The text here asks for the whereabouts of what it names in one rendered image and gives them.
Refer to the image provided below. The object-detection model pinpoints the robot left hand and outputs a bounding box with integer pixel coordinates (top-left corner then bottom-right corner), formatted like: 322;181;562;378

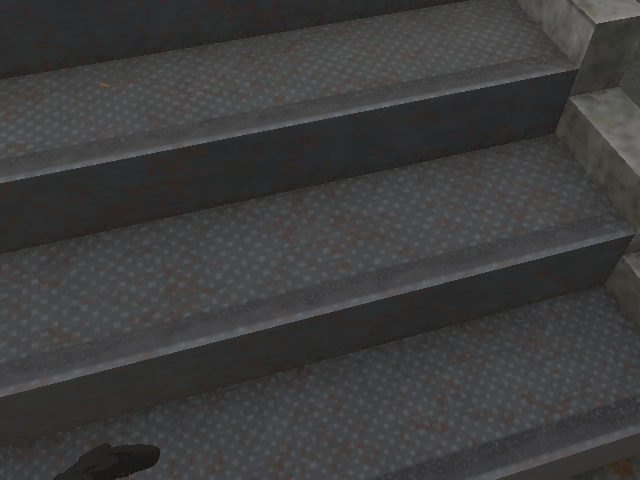
53;443;160;480

